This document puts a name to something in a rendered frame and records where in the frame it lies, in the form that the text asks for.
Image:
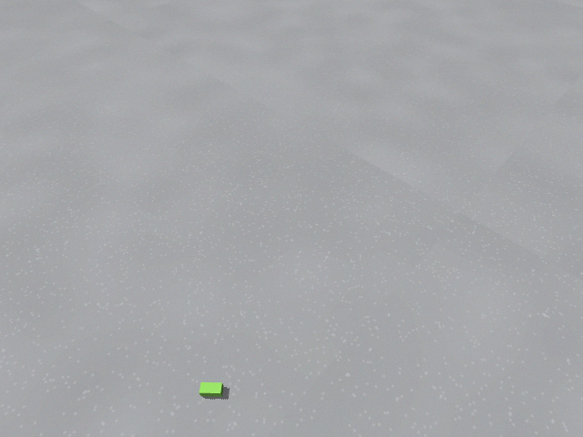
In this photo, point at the small box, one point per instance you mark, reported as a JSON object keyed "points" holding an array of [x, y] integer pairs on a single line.
{"points": [[211, 389]]}

